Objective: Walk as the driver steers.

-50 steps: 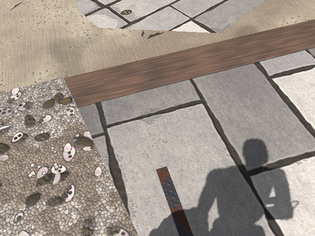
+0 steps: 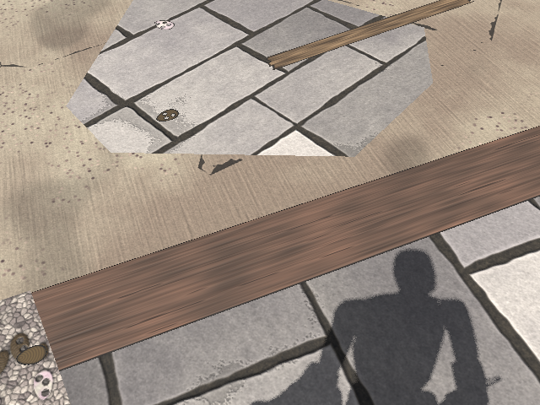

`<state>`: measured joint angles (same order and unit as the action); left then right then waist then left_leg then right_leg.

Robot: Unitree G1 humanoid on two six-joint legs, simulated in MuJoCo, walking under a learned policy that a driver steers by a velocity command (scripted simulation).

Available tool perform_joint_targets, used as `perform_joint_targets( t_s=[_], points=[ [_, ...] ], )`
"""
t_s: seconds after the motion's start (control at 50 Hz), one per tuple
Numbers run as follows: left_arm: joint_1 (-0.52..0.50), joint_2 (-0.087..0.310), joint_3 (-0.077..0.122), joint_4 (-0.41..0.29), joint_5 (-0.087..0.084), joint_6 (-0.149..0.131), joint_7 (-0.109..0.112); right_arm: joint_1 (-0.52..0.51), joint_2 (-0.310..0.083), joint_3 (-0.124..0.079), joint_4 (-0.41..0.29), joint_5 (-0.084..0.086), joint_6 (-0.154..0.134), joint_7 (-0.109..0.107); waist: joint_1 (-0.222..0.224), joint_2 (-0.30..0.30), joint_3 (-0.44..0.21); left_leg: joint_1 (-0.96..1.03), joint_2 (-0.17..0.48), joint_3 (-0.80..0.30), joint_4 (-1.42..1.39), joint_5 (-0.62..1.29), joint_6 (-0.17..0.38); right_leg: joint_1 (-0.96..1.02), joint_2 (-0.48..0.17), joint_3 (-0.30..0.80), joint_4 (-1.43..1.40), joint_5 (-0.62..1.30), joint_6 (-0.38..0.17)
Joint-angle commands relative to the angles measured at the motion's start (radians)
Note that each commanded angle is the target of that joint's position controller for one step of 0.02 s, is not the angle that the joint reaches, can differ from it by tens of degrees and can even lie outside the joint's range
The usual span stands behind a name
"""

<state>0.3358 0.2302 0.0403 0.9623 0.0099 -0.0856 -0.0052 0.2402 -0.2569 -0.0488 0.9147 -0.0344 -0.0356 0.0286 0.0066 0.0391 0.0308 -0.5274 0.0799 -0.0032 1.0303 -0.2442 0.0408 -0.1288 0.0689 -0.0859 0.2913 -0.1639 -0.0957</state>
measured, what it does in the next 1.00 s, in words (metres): walks ahead, turning left: left foot, then right foot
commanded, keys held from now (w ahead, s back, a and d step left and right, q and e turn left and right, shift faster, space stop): w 0.42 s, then w+q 0.58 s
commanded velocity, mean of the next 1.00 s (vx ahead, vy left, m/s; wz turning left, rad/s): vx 0.50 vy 0.00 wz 0.22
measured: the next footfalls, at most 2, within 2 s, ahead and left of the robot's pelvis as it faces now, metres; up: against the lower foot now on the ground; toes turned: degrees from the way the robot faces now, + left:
left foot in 0.32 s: +0.34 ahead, +0.12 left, +0.00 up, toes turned +4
right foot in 0.86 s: +0.63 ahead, -0.05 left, +0.00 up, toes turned +11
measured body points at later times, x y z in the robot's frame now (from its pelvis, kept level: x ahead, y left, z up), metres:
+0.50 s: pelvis +0.27 +0.06 -0.01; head +0.29 +0.07 +0.44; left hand +0.30 +0.31 -0.15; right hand +0.32 -0.21 -0.14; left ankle +0.30 +0.12 -0.75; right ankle +0.22 -0.08 -0.66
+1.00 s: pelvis +0.53 +0.03 -0.01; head +0.55 +0.02 +0.44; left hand +0.59 +0.31 -0.12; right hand +0.62 -0.23 -0.15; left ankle +0.41 +0.12 -0.66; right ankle +0.59 -0.05 -0.75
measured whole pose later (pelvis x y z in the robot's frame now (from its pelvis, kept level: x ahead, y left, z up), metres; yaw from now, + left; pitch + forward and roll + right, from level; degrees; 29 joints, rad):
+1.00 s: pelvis +0.53 +0.03 -0.01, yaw +16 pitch +1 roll +0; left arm 0.15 0.22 0.04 0.84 0.03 -0.08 0.01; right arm 0.33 -0.28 -0.09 0.90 -0.02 -0.03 0.01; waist -0.03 0.04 0.04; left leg -0.40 -0.01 -0.02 1.13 -0.36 0.08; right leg -0.28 0.00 -0.10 0.45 -0.18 -0.04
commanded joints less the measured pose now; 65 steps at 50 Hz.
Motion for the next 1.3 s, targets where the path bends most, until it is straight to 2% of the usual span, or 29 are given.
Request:
perform_joint_targets(
  t_s=[0.02,0.12,0.22,0.26,0.3,0.32,0.34,0.36,0.38,0.4,0.42,0.44,0.48,0.54,0.62,0.74,0.8,0.82,0.84,0.86,0.88,0.9,0.92,0.94,0.98,1.06,1.14,1.2,1.3],
  points=[
    [0.037,0.109,0.02,-0.019,-0.005,-0.019,0.002,-0.019,-0.038,-0.006,-0.05,-0.002,0.007,0.007,-0.016,-0.092,0.037,-0.119,0.038,0.011,-0.061,0.104,-0.027,0.024,-0.263,0.206,-0.195,0.178,-0.117],
    [0.114,0.109,0.016,0.021,-0.001,-0.016,0.003,-0.193,-0.018,0.01,-0.104,0.008,0.001,0.007,0.026,-0.094,0.062,-0.115,0.016,0.055,-0.296,0.228,-0.032,0.078,-0.242,0.144,-0.188,0.289,-0.102],
    [0.172,0.118,0.016,0.063,0.011,-0.008,0.016,-0.289,-0.034,0.012,-0.144,0.01,-0.009,0.001,0.045,-0.103,0.08,-0.107,-0.016,0.07,-0.424,0.186,0.012,0.22,-0.288,0.137,-0.13,0.417,-0.1],
    [0.149,0.129,0.02,0.069,0.015,-0.005,0.022,-0.256,-0.044,0.007,-0.141,0.01,-0.017,-0.004,0.017,-0.107,0.066,-0.029,-0.044,0.083,-0.467,0.115,0.044,0.25,-0.299,0.121,-0.059,0.573,-0.085],
    [0.114,0.142,0.023,0.071,0.013,0.0,0.022,-0.058,-0.067,-0.011,-0.076,0.005,-0.03,-0.017,-0.073,-0.098,-0.036,0.225,-0.11,0.114,-0.542,0.093,0.085,0.23,-0.268,0.083,0.177,0.796,-0.056],
    [0.108,0.128,0.017,0.063,0.008,0.0,0.02,0.122,-0.106,-0.029,-0.017,-0.01,-0.041,-0.028,-0.138,-0.065,-0.137,0.477,-0.067,0.065,-0.563,0.117,0.119,0.101,-0.224,0.052,0.391,0.673,-0.036],
    [0.155,0.054,-0.003,0.026,-0.022,-0.001,0.013,0.266,-0.208,-0.055,0.005,-0.033,-0.046,-0.038,-0.151,0.094,-0.273,0.77,0.208,-0.298,-0.596,0.01,0.202,-0.198,-0.118,-0.009,0.742,0.248,0.006],
    [0.207,0.065,0.01,0.037,-0.021,-0.002,0.009,0.255,-0.233,-0.065,0.011,-0.004,-0.03,-0.026,-0.116,0.208,-0.345,0.846,0.347,-0.675,-0.74,0.027,0.291,-0.405,0.026,0.069,0.99,-0.36,0.014],
    [0.129,0.115,0.025,0.026,0.001,0.004,0.012,0.137,-0.189,-0.056,-0.007,0.024,-0.023,-0.022,-0.074,0.072,-0.196,0.717,0.304,-0.552,-0.752,-0.034,0.265,-0.481,-0.052,0.152,1.04,-0.294,-0.001],
    [0.057,0.098,0.022,0.008,0.005,-0.001,0.006,0.053,-0.116,-0.037,-0.021,0.026,-0.027,-0.018,-0.054,0.011,-0.078,0.57,0.267,-0.426,-0.786,-0.019,0.243,-0.49,-0.092,0.144,1.002,-0.214,-0.002],
    [0.033,0.072,0.02,0.006,0.004,0.001,0.002,0.013,-0.069,-0.023,-0.02,0.021,-0.033,-0.018,-0.023,-0.01,-0.016,0.465,0.215,-0.33,-0.829,0.024,0.203,-0.456,-0.129,0.137,0.93,-0.161,-0.001],
    [0.025,0.065,0.021,0.0,0.021,0.011,-0.002,0.012,-0.044,-0.014,-0.003,0.025,-0.039,-0.021,0.002,0.018,0.011,0.398,0.17,-0.273,-0.848,0.093,0.179,-0.416,-0.152,0.131,0.87,-0.136,0.01],
    [0.036,0.042,0.018,0.004,0.035,0.03,-0.011,0.053,-0.034,-0.008,0.025,0.025,-0.052,-0.022,0.024,0.026,-0.001,0.361,0.128,-0.216,-0.861,0.214,0.179,-0.365,-0.155,0.106,0.822,-0.111,0.036],
    [-0.06,0.038,0.016,-0.036,0.033,0.041,-0.016,0.112,-0.08,-0.02,0.047,0.031,-0.059,-0.026,0.023,0.009,0.024,0.356,0.107,-0.186,-0.893,0.242,0.203,-0.43,-0.167,0.081,0.712,-0.044,0.082],
    [-0.246,0.043,0.011,-0.106,0.022,0.043,-0.016,0.176,-0.08,-0.021,0.057,0.029,-0.051,-0.028,-0.023,0.015,0.061,0.379,0.077,-0.183,-0.904,0.237,0.194,-0.484,-0.161,0.067,0.492,0.086,0.127],
    [-0.411,0.052,0.002,-0.189,0.006,0.031,-0.01,0.259,-0.097,-0.032,0.062,0.016,-0.036,-0.036,-0.081,0.035,0.041,0.49,0.083,-0.221,-0.797,0.397,0.187,-0.465,-0.115,0.071,0.336,0.119,0.128],
    [-0.356,0.081,0.009,-0.201,0.002,0.016,-0.005,0.215,-0.122,-0.044,0.04,0.011,-0.028,-0.046,-0.036,0.05,0.022,0.488,0.095,-0.261,-0.713,0.456,0.155,-0.334,-0.094,0.088,0.255,0.029,0.099],
    [-0.274,0.096,0.016,-0.181,0.005,0.009,0.0,0.185,-0.136,-0.049,0.027,0.012,-0.028,-0.045,0.002,0.048,-0.006,0.457,0.08,-0.261,-0.642,0.509,0.138,-0.212,-0.07,0.078,0.215,0.001,0.084],
    [-0.137,0.123,0.03,-0.141,0.013,-0.005,0.009,0.167,-0.132,-0.05,0.019,0.019,-0.031,-0.04,0.063,-0.005,-0.077,0.407,0.024,-0.222,-0.478,0.518,0.114,-0.021,-0.072,0.08,0.146,0.025,0.06],
    [0.025,0.202,0.051,-0.127,0.038,-0.017,0.024,0.159,-0.083,-0.038,-0.018,0.033,-0.038,-0.034,0.121,-0.117,-0.217,0.275,-0.051,-0.157,-0.205,0.334,0.086,0.215,-0.269,0.274,0.108,-0.109,0.008],
    [0.056,0.297,0.07,-0.138,0.051,-0.006,0.028,0.253,0.012,-0.022,-0.054,0.06,-0.036,-0.035,0.071,-0.331,-0.319,-0.028,-0.201,-0.049,0.064,-0.282,0.054,0.431,-0.521,0.674,0.012,-0.175,-0.079],
    [0.0,0.238,0.064,-0.144,0.034,0.013,0.025,0.272,-0.075,-0.038,-0.035,0.033,-0.021,-0.042,0.038,-0.248,-0.281,-0.111,-0.135,-0.073,0.191,-0.298,0.064,0.345,-0.523,0.773,-0.023,-0.276,-0.112],
    [-0.081,0.138,0.039,-0.166,0.027,0.016,0.022,0.217,-0.087,-0.044,-0.031,0.02,-0.013,-0.038,0.019,-0.126,-0.141,-0.127,-0.083,-0.082,0.215,-0.203,0.064,0.217,-0.475,0.628,-0.035,-0.3,-0.091],
    [-0.123,0.092,0.027,-0.167,0.024,0.012,0.019,0.165,-0.064,-0.04,-0.041,0.017,-0.011,-0.028,0.012,-0.083,-0.06,-0.108,-0.05,-0.077,0.181,-0.129,0.054,0.107,-0.421,0.478,-0.064,-0.2,-0.071],
    [-0.116,0.069,0.02,-0.15,0.021,-0.001,0.024,0.14,-0.05,-0.042,-0.054,0.001,0.01,-0.01,-0.013,-0.148,-0.021,-0.068,-0.015,-0.064,0.138,-0.076,0.032,0.021,-0.349,0.302,-0.095,-0.039,-0.032],
    [-0.046,0.092,0.03,-0.12,0.007,-0.03,0.018,0.054,-0.034,-0.038,-0.104,0.0,0.042,0.012,-0.021,-0.127,-0.018,-0.126,-0.001,-0.044,0.118,0.011,0.009,0.031,-0.344,0.154,-0.121,0.168,-0.047],
    [0.0,0.096,0.033,-0.103,0.011,-0.029,0.015,-0.085,-0.03,-0.028,-0.169,0.002,0.047,0.027,-0.005,-0.118,0.025,-0.19,0.008,-0.019,-0.033,0.139,-0.009,0.046,-0.331,0.04,-0.142,0.209,-0.053],
    [0.033,0.105,0.033,-0.088,0.009,-0.026,0.013,-0.179,-0.009,-0.009,-0.206,0.002,0.043,0.037,0.017,-0.123,0.048,-0.115,-0.006,0.025,-0.232,0.221,0.008,0.031,-0.319,-0.031,-0.141,0.237,-0.045],
    [0.116,0.148,0.04,-0.044,0.012,0.0,0.015,-0.248,-0.028,-0.006,-0.236,-0.009,0.034,0.031,0.034,-0.128,0.072,-0.022,-0.052,0.093,-0.404,0.081,0.069,0.143,-0.362,-0.068,-0.089,0.385,-0.045]
  ],
)
Velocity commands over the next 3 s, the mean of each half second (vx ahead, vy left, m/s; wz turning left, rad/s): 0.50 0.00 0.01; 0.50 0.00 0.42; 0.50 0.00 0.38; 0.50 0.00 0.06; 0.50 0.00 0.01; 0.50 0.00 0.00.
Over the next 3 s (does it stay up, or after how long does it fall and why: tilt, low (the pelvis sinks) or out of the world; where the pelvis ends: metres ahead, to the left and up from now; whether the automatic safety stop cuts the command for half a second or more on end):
stays up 1.50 0.47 -0.13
